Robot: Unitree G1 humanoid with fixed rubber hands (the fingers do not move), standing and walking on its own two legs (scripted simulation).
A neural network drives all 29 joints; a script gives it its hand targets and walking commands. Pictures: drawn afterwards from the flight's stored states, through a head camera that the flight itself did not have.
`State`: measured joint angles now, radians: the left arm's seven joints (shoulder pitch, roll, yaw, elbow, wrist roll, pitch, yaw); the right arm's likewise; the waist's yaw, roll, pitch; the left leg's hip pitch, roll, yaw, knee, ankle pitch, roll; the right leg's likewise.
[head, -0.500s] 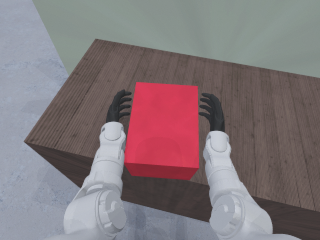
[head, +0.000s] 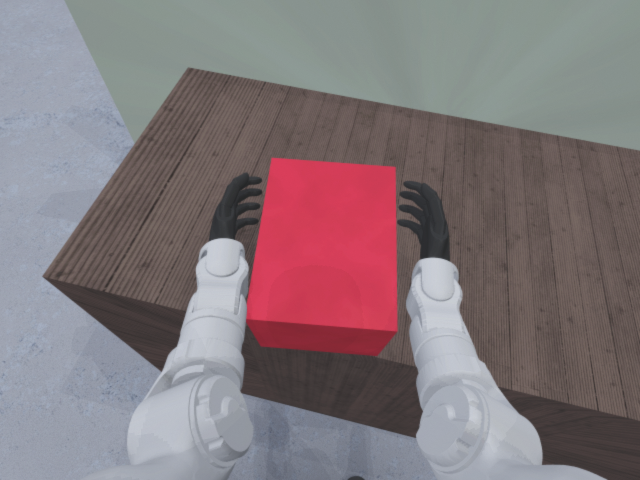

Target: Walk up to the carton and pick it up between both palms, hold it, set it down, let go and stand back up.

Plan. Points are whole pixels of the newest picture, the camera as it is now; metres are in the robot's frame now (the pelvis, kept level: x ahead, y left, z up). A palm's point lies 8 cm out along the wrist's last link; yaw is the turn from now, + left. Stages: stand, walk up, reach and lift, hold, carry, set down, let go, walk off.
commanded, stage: set down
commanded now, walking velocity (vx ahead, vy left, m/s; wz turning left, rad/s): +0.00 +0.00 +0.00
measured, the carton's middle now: (325, 259) +0.40 -0.03 -0.04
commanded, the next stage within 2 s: none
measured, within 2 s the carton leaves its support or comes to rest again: rests again in 0.06 s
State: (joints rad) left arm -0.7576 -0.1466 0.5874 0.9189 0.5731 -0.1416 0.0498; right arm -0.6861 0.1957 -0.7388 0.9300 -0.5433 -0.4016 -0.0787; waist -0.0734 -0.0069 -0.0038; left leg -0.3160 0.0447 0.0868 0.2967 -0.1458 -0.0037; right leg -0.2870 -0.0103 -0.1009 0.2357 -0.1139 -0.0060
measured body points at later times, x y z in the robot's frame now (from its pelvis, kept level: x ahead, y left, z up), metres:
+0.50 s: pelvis +0.01 +0.00 +0.00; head +0.10 +0.01 +0.44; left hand +0.44 +0.10 +0.02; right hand +0.39 -0.17 +0.02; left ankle -0.01 +0.12 -0.75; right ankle -0.01 -0.11 -0.75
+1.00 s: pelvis +0.00 +0.00 +0.00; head +0.11 +0.00 +0.43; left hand +0.44 +0.10 +0.02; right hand +0.39 -0.17 +0.01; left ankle -0.01 +0.12 -0.75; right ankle -0.01 -0.11 -0.75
